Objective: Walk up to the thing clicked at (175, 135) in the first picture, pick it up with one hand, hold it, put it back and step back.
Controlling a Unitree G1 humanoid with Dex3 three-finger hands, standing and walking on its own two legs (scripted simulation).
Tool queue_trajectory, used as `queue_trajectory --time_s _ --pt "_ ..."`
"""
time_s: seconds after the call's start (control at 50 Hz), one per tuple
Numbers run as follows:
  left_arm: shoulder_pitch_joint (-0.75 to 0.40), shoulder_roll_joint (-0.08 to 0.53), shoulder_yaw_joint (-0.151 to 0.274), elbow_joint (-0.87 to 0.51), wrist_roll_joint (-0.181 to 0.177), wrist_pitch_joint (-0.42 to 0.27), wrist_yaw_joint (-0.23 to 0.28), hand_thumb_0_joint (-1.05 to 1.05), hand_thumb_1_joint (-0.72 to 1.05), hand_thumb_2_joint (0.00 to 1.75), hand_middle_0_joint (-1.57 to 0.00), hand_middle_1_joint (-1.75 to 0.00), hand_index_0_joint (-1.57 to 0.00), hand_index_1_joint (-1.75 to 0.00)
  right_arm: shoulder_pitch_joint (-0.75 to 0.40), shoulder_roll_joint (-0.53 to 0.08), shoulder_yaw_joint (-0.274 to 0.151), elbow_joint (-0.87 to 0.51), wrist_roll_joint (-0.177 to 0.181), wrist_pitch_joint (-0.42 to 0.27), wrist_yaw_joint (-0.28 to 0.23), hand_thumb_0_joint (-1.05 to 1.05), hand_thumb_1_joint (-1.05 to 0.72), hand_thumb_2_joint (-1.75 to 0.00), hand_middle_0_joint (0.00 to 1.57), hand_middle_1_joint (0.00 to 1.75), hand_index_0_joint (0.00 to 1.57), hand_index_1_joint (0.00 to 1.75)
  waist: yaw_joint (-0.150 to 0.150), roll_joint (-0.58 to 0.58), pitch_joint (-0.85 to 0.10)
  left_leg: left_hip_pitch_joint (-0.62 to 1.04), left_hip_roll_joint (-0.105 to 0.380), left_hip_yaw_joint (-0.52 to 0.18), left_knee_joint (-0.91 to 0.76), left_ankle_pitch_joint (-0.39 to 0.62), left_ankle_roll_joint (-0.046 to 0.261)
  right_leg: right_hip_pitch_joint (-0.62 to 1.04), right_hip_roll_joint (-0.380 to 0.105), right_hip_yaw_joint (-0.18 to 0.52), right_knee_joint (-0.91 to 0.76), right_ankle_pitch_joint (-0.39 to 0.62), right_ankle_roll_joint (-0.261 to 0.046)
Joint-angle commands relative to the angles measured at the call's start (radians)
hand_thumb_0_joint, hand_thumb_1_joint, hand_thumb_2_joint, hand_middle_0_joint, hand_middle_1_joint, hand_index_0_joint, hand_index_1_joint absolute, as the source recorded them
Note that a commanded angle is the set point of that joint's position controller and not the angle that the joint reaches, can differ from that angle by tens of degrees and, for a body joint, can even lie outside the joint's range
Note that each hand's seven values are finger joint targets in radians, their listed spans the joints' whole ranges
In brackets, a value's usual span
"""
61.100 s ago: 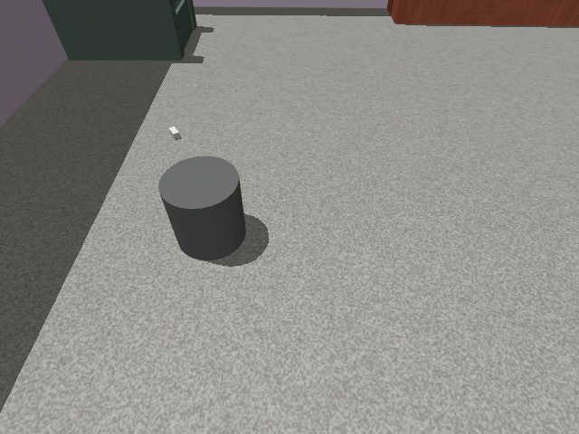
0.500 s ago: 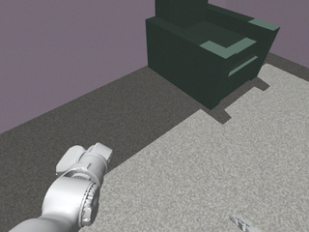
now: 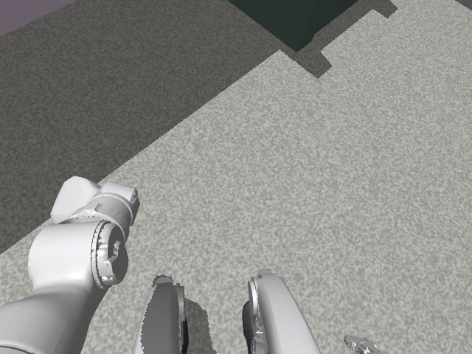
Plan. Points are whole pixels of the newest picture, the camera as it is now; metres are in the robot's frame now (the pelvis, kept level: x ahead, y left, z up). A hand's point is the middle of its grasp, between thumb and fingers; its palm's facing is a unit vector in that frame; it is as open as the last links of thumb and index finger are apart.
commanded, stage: crouch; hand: left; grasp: from above
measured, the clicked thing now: (99, 212) +0.40 +0.24 -0.15
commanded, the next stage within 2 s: lower in 1.22 s
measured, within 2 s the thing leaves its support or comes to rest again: neither
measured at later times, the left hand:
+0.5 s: hand (130, 216) +0.43 +0.23 -0.32, palm faces -0.05 -0.49 -0.87, open 6.9 cm
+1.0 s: hand (139, 219) +0.45 +0.22 -0.41, palm faces -0.07 -0.47 -0.88, open 6.9 cm
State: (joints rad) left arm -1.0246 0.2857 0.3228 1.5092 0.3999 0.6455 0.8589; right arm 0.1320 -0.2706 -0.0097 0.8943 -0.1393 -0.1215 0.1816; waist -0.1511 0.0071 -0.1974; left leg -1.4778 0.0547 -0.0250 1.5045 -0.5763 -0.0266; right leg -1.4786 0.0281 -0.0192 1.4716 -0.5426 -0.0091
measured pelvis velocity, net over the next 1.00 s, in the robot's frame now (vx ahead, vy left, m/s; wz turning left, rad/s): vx -0.03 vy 0.00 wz -0.07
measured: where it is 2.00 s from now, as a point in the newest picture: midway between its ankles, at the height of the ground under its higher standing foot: outside the picture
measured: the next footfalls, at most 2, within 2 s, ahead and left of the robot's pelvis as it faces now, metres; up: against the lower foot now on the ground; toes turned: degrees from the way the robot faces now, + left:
none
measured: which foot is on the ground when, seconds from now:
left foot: down 0.00-1.00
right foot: down 0.00-1.00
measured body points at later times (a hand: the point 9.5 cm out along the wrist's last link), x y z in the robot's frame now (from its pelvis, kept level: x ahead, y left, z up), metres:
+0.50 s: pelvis -0.03 +0.00 -0.18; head +0.21 +0.01 +0.21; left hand +0.43 +0.25 -0.27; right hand -0.01 -0.26 -0.31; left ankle +0.05 +0.13 -0.56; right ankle +0.06 -0.11 -0.56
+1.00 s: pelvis -0.03 +0.00 -0.25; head +0.23 +0.01 +0.11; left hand +0.45 +0.24 -0.36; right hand -0.06 -0.28 -0.36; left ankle +0.05 +0.13 -0.56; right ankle +0.06 -0.11 -0.56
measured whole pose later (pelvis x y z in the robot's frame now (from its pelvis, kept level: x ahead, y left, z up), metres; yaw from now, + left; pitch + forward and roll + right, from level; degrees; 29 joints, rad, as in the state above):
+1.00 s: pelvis -0.03 +0.00 -0.25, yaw -4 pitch +36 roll -5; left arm -1.34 0.64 0.46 1.74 0.50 0.55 0.84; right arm 0.13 -0.35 0.06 0.87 -0.18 -0.14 0.33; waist -0.31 0.03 -0.01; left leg -2.30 0.04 -0.12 2.36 -0.70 -0.03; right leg -2.29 0.03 -0.09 2.28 -0.63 0.00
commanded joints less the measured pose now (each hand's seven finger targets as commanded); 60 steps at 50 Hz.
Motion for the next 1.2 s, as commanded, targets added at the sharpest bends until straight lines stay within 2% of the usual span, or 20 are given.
queue_trajectory --time_s 0.0,0.06,0.16,0.2,0.3,0.34,0.42,0.46,0.64,0.72,0.76,0.82,0.88,0.92,0.98,1.02,1.08,1.1,1.16,1.18 --pt "-0.468 0.234 -0.028 -0.121 0.064 -0.052 0.032 0.00 0.73 0.50 -1.17 -0.33 -1.14 -0.36 0.096 -0.192 -0.042 -0.026 0.001 -0.015 -0.017 0.00 -0.89 -0.90 0.20 0.30 0.20 0.30 -0.030 0.132 -0.584 0.233 -0.038 0.009 -0.023 0.136 -0.027 0.134 0.017 -0.020 -0.070 0.121 -0.015" --pt "-0.468 0.246 -0.027 -0.090 0.075 -0.068 0.019 0.00 0.75 0.52 -1.20 -0.32 -1.16 -0.36 0.111 -0.188 -0.038 -0.017 0.002 -0.013 -0.017 0.00 -0.89 -0.90 0.20 0.30 0.20 0.30 -0.056 0.132 -0.612 0.149 -0.042 0.004 0.057 0.095 -0.020 0.052 0.016 -0.026 -0.011 0.077 -0.010" --pt "-0.492 0.252 -0.005 -0.068 0.051 -0.074 0.003 0.00 0.73 0.46 -1.19 -0.27 -1.16 -0.31 0.146 -0.201 -0.043 -0.015 -0.004 -0.006 0.000 0.00 -0.90 -0.90 0.20 0.30 0.20 0.30 -0.077 0.163 -0.664 0.083 -0.037 -0.010 0.157 0.094 -0.022 -0.062 0.009 -0.048 0.120 0.101 -0.014" --pt "-0.531 0.278 0.007 -0.060 0.047 -0.075 0.005 0.00 0.75 0.45 -1.22 -0.25 -1.18 -0.29 0.145 -0.209 -0.040 -0.018 -0.005 -0.004 0.008 0.00 -0.90 -0.91 0.20 0.30 0.20 0.30 -0.080 0.189 -0.680 0.050 -0.039 -0.012 0.196 0.083 -0.020 -0.110 0.008 -0.050 0.158 0.098 -0.016" --pt "-0.572 0.356 0.031 -0.055 0.073 -0.081 -0.001 0.00 0.77 0.43 -1.23 -0.23 -1.19 -0.27 0.172 -0.212 -0.027 -0.020 -0.009 0.007 0.029 0.00 -0.90 -0.90 0.20 0.30 0.20 0.30 -0.091 0.195 -0.712 -0.034 -0.045 0.005 0.309 0.091 -0.010 -0.173 0.001 -0.046 0.249 0.114 -0.009" --pt "-0.605 0.357 0.028 -0.063 0.079 -0.086 -0.007 0.00 0.75 0.41 -1.22 -0.21 -1.18 -0.25 0.179 -0.218 -0.029 -0.019 -0.011 0.008 0.039 0.00 -0.90 -0.91 0.20 0.30 0.20 0.30 -0.104 0.219 -0.709 -0.070 -0.047 0.005 0.336 0.087 -0.006 -0.199 -0.003 -0.049 0.280 0.114 -0.009" --pt "-0.611 0.413 0.036 -0.046 0.108 -0.086 -0.014 0.00 0.75 0.39 -1.20 -0.21 -1.18 -0.25 0.203 -0.227 -0.026 -0.022 -0.005 0.013 0.051 0.00 -0.90 -0.90 0.20 0.30 0.20 0.30 -0.104 0.223 -0.734 -0.157 -0.050 0.027 0.411 0.096 0.001 -0.198 0.005 -0.039 0.327 0.130 -0.003" --pt "-0.601 0.410 0.038 -0.005 0.120 -0.080 -0.014 0.00 0.76 0.40 -1.21 -0.21 -1.18 -0.25 0.217 -0.231 -0.030 -0.019 -0.003 0.016 0.057 0.00 -0.90 -0.90 0.20 0.30 0.20 0.30 -0.112 0.213 -0.728 -0.184 -0.049 0.028 0.440 0.101 0.002 -0.219 0.005 -0.043 0.354 0.146 -0.001" --pt "-0.624 0.452 0.079 0.112 0.116 -0.082 -0.001 0.00 0.85 0.45 -1.27 -0.25 -1.24 -0.29 0.248 -0.266 -0.018 -0.018 -0.015 0.002 0.091 0.00 -0.91 -0.90 0.20 0.30 0.20 0.30 -0.151 0.194 -0.644 -0.297 -0.045 0.017 0.544 0.080 0.009 -0.301 0.009 -0.068 0.449 0.137 0.009" --pt "-0.675 0.489 0.087 0.100 0.118 -0.092 0.005 0.00 0.87 0.49 -1.28 -0.30 -1.25 -0.33 0.262 -0.279 -0.005 -0.016 -0.021 -0.006 0.107 0.00 -0.91 -0.90 0.20 0.30 0.20 0.30 -0.166 0.213 -0.628 -0.336 -0.043 0.016 0.588 0.071 0.010 -0.308 0.015 -0.073 0.476 0.130 0.015" --pt "-0.642 0.494 0.079 0.120 0.128 -0.092 0.000 0.00 0.88 0.50 -1.29 -0.31 -1.26 -0.35 0.254 -0.290 0.000 -0.012 -0.029 -0.009 0.117 0.00 -0.91 -0.90 0.20 0.30 0.20 0.30 -0.176 0.215 -0.585 -0.358 -0.043 0.012 0.602 0.060 0.013 -0.314 0.015 -0.087 0.490 0.119 0.016" --pt "-0.681 0.524 0.087 0.106 0.131 -0.101 0.008 0.00 0.86 0.52 -1.27 -0.32 -1.24 -0.36 0.259 -0.302 0.004 -0.010 -0.026 -0.009 0.126 0.00 -0.91 -0.90 0.20 0.30 0.20 0.30 -0.179 0.239 -0.617 -0.371 -0.037 0.003 0.618 0.069 0.011 -0.295 0.021 -0.094 0.514 0.139 0.018" --pt "-0.660 0.530 0.084 0.122 0.135 -0.094 0.006 0.00 0.87 0.55 -1.27 -0.36 -1.24 -0.39 0.252 -0.311 0.009 -0.006 -0.039 -0.017 0.140 0.00 -0.91 -0.90 0.20 0.30 0.20 0.30 -0.195 0.243 -0.567 -0.375 -0.037 -0.005 0.641 0.059 0.013 -0.316 0.018 -0.116 0.534 0.128 0.020" --pt "-0.699 0.558 0.098 0.099 0.131 -0.100 0.015 0.00 0.85 0.53 -1.25 -0.35 -1.23 -0.38 0.247 -0.329 0.003 0.003 -0.038 -0.020 0.146 0.00 -0.91 -0.90 0.20 0.30 0.20 0.30 -0.201 0.257 -0.585 -0.383 -0.034 -0.015 0.646 0.051 0.018 -0.317 0.015 -0.127 0.542 0.128 0.023" --pt "-0.684 0.581 0.103 0.128 0.145 -0.100 0.026 0.00 0.87 0.58 -1.27 -0.36 -1.24 -0.40 0.246 -0.335 0.013 -0.003 -0.041 -0.020 0.159 0.00 -0.91 -0.90 0.20 0.30 0.20 0.30 -0.206 0.263 -0.572 -0.399 -0.032 -0.021 0.657 0.057 0.018 -0.308 0.019 -0.137 0.557 0.135 0.024" --pt "-0.676 0.592 0.102 0.130 0.144 -0.099 0.025 0.00 0.87 0.54 -1.25 -0.36 -1.23 -0.39 0.235 -0.338 0.020 0.004 -0.052 -0.027 0.172 0.00 -0.91 -0.90 0.20 0.30 0.20 0.30 -0.216 0.258 -0.527 -0.422 -0.033 -0.027 0.674 0.040 0.024 -0.318 0.015 -0.146 0.567 0.119 0.028" --pt "-0.688 0.620 0.111 0.128 0.138 -0.102 0.031 0.00 0.86 0.53 -1.25 -0.35 -1.22 -0.38 0.238 -0.349 0.029 0.002 -0.045 -0.031 0.184 0.00 -0.91 -0.90 0.20 0.30 0.20 0.30 -0.216 0.280 -0.534 -0.417 -0.028 -0.032 0.682 0.042 0.023 -0.313 0.027 -0.147 0.566 0.122 0.030" --pt "-0.686 0.623 0.106 0.129 0.146 -0.098 0.031 0.00 0.85 0.51 -1.23 -0.37 -1.21 -0.39 0.235 -0.352 0.031 0.006 -0.052 -0.034 0.190 0.00 -0.91 -0.90 0.20 0.30 0.20 0.30 -0.228 0.283 -0.517 -0.408 -0.030 -0.041 0.678 0.044 0.021 -0.314 0.018 -0.160 0.581 0.129 0.029" --pt "-0.680 0.625 0.101 0.136 0.152 -0.097 0.036 0.00 0.84 0.51 -1.21 -0.37 -1.19 -0.39 0.231 -0.356 0.040 0.007 -0.053 -0.039 0.207 0.00 -0.91 -0.90 0.20 0.30 0.20 0.30 -0.231 0.292 -0.483 -0.422 -0.026 -0.051 0.684 0.029 0.023 -0.334 0.024 -0.166 0.586 0.119 0.027" --pt "-0.694 0.631 0.108 0.133 0.142 -0.101 0.038 0.00 0.84 0.50 -1.23 -0.34 -1.21 -0.37 0.228 -0.367 0.039 0.010 -0.052 -0.042 0.212 0.00 -0.91 -0.90 0.20 0.30 0.20 0.30 -0.238 0.302 -0.492 -0.420 -0.023 -0.060 0.685 0.030 0.022 -0.333 0.024 -0.171 0.590 0.125 0.028"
